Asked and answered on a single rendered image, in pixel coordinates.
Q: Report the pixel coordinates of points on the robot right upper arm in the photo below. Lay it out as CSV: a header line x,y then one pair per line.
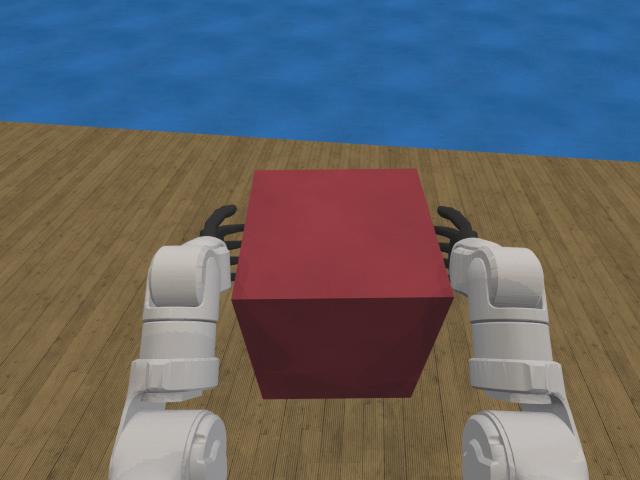
x,y
519,445

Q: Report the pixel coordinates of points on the right robot forearm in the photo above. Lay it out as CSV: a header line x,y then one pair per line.
x,y
511,341

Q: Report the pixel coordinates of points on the carton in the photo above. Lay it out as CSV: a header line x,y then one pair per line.
x,y
341,288

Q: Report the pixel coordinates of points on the left robot forearm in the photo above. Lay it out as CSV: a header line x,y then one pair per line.
x,y
177,353

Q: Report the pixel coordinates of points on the left robot hand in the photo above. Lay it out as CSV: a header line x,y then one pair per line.
x,y
211,229

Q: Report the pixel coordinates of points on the right robot hand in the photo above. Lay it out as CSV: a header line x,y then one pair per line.
x,y
462,224

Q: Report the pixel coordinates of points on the robot left upper arm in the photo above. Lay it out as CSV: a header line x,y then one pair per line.
x,y
171,445

